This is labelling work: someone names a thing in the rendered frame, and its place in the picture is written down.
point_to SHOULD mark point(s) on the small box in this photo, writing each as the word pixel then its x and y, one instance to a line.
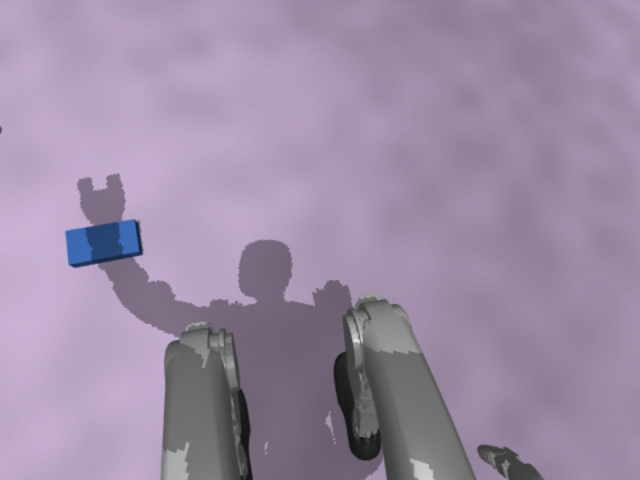
pixel 103 243

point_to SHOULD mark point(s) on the right robot hand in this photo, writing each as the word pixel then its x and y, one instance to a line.
pixel 508 463

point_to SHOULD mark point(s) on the left robot foot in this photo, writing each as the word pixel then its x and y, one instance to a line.
pixel 244 436

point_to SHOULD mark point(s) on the right robot foot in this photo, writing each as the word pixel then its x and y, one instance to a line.
pixel 362 448

